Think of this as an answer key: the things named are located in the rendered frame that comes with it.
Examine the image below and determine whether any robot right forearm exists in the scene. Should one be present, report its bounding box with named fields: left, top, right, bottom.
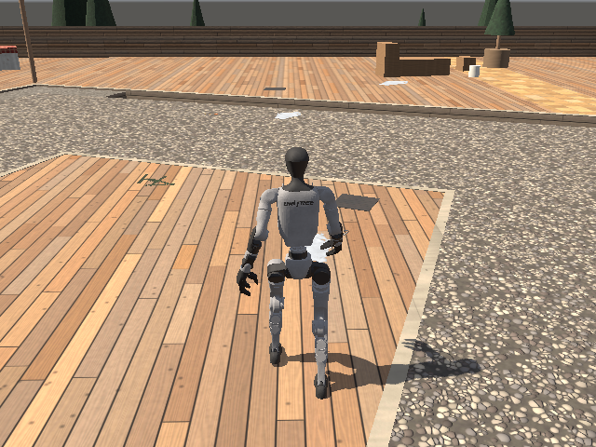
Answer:
left=331, top=222, right=344, bottom=247

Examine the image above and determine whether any robot left shin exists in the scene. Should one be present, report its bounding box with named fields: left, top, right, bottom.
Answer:
left=269, top=297, right=282, bottom=352

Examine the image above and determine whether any right robot upper arm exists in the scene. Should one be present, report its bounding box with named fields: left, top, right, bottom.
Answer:
left=316, top=186, right=342, bottom=236

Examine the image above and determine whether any robot left forearm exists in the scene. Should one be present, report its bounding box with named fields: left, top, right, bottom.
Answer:
left=240, top=226, right=262, bottom=273

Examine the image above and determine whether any humanoid robot torso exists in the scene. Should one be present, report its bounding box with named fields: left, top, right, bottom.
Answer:
left=277, top=183, right=319, bottom=279

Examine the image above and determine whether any left robot upper arm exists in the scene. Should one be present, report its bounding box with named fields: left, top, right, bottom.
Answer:
left=254, top=188, right=278, bottom=241

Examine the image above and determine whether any right robot hand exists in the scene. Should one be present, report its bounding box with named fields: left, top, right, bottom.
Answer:
left=320, top=240, right=342, bottom=256

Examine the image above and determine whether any left robot hand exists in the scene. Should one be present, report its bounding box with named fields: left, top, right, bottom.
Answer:
left=237, top=269, right=258, bottom=296

